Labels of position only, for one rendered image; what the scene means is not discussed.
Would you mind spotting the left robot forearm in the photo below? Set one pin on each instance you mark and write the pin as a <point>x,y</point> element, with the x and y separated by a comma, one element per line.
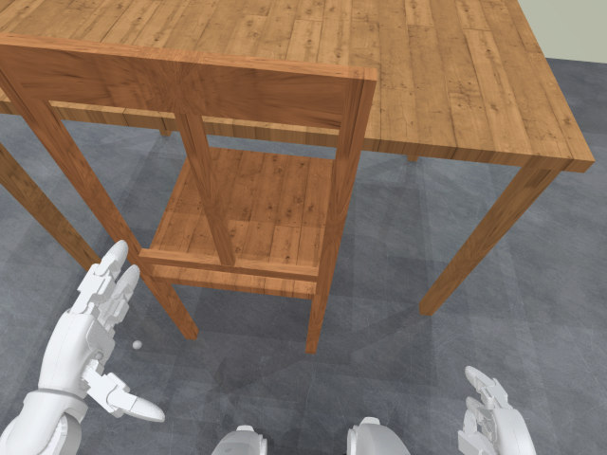
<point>49,424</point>

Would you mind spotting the left robot thigh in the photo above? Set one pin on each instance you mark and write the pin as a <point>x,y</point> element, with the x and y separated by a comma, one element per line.
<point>242,442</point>

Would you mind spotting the table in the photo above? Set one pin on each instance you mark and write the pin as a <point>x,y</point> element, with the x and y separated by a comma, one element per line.
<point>456,79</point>

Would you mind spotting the right robot shin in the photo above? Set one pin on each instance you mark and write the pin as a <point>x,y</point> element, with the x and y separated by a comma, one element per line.
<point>370,420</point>

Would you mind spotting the chair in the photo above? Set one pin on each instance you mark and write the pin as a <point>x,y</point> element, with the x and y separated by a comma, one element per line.
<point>236,220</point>

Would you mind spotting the robot right hand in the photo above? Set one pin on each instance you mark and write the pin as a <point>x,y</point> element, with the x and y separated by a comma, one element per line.
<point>504,428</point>

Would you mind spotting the robot left hand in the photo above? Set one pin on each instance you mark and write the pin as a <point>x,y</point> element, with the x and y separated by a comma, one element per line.
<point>86,329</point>

